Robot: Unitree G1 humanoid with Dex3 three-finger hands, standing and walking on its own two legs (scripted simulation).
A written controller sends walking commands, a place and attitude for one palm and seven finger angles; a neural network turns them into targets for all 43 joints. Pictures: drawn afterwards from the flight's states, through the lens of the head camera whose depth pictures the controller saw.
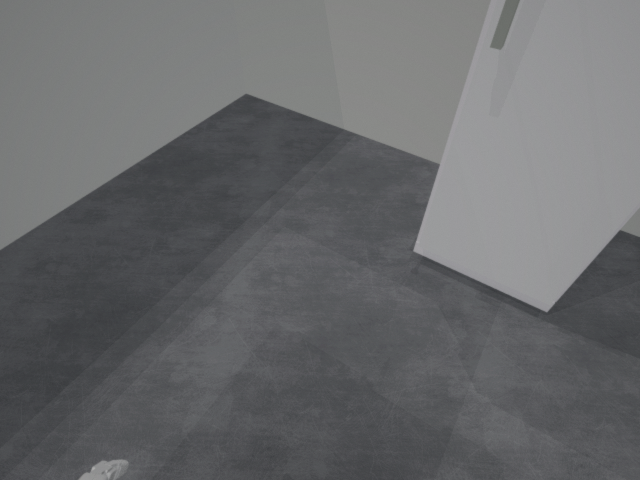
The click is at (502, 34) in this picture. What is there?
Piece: fridge door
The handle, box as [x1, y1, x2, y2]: [490, 0, 519, 49]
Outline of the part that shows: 519,0 505,1 490,45 491,47 500,49 503,45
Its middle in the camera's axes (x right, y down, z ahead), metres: +0.42 -0.56 +0.78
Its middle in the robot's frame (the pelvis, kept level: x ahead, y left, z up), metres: +1.02 -0.36 +0.27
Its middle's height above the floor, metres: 1.04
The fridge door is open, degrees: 0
